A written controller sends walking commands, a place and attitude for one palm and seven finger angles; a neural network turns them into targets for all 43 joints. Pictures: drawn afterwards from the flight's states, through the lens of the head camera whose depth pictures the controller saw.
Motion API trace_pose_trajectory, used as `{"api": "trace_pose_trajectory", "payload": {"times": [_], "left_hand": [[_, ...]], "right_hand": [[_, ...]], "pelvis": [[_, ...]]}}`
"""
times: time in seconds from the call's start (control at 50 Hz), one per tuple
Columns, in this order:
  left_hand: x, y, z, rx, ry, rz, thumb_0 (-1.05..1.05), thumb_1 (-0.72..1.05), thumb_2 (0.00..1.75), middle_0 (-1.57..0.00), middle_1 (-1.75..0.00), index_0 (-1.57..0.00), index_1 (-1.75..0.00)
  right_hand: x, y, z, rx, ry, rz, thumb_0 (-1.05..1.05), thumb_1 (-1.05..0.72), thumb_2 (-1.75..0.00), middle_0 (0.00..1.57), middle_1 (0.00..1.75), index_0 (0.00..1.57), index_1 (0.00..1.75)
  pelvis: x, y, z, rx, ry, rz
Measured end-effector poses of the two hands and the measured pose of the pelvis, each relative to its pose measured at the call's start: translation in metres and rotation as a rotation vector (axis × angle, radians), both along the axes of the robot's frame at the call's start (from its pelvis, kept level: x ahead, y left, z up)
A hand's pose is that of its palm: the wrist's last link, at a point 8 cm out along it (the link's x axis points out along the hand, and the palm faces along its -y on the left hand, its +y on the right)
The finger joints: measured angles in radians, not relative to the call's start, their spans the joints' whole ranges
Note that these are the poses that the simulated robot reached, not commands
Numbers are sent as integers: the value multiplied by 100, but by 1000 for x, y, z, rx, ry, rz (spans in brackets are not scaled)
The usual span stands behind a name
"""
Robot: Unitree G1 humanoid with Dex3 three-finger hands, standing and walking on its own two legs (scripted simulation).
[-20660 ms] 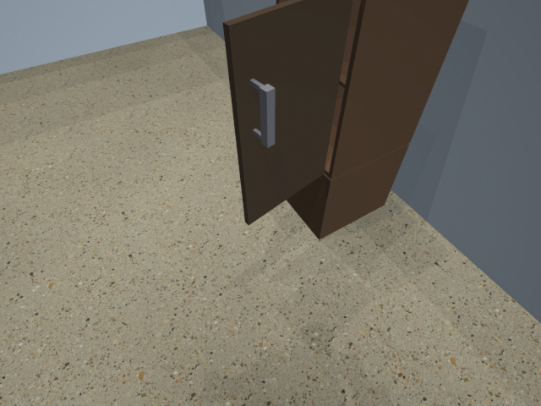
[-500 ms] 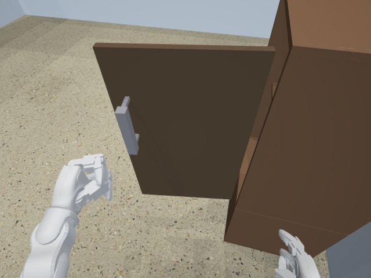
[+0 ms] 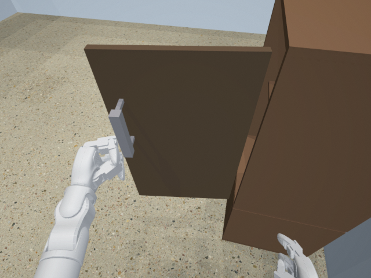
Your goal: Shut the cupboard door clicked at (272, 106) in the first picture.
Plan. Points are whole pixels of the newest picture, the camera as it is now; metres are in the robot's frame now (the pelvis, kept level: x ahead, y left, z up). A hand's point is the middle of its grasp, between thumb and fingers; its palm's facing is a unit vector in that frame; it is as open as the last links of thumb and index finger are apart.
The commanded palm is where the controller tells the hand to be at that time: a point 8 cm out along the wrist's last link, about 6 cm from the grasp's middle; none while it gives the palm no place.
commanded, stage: bring the fist close to the handle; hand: left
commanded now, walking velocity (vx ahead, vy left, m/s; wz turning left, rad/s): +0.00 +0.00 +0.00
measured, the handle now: (124, 129) +0.43 +0.17 +0.09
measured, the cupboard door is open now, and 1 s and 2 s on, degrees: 100 96 76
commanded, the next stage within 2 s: push the door shut along its arc in 0.50 s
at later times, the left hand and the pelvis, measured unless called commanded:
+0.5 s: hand (127, 160) +0.34 +0.14 +0.09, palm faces +0.00 -1.00 -0.03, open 3.1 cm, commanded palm +0.31 +0.20 +0.09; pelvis +0.00 +0.00 +0.00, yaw +0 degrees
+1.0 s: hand (123, 146) +0.37 +0.16 +0.09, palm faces -0.08 -1.00 -0.04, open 3.1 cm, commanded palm +0.37 +0.20 +0.09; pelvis +0.00 +0.00 +0.00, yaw +1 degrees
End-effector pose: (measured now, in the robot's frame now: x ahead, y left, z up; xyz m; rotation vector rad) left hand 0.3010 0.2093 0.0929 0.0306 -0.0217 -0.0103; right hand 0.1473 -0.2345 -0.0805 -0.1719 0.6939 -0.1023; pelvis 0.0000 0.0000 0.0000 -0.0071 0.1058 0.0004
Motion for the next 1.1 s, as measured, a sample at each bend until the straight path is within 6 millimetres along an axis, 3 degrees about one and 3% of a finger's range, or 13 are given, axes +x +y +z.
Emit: {"api": "trace_pose_trajectory", "payload": {"times": [0.22, 0.48, 0.72, 0.92, 1.1], "left_hand": [[23, -7, -3, -4, 15, 0, 1, 90, 90, -130, -150, -130, -150], [14, -13, -5, 1, 5, 6, 1, 90, 90, -130, -150, -130, -150], [24, 1, -2, 8, 9, 7, 1, 89, 90, -130, -150, -130, -150], [41, 5, -2, 9, 18, -56, 0, 91, 94, -130, -150, -130, -150], [74, 4, -2, 12, 42, -93, -1, 96, 99, -130, -150, -130, -150]], "right_hand": [[-9, -6, -5, -1, 55, -27, 1, -91, -90, 20, 30, 20, 30], [-10, -10, -6, 2, 70, -36, 1, -91, -90, 20, 30, 20, 30], [-3, -9, -3, -2, 57, -30, 1, -91, -90, 20, 30, 20, 30], [-14, -13, -8, -30, 108, -39, 1, -91, -90, 20, 30, 20, 30], [-40, -12, -18, -45, 196, -53, 1, -91, -90, 20, 30, 20, 30]], "pelvis": [[2, -1, 1, 3, 7, -8], [4, -1, 1, 5, 2, -9], [3, -3, 2, 3, 1, -3], [-1, 0, 0, -2, 8, 13], [-7, 5, -2, -6, 31, 24]]}}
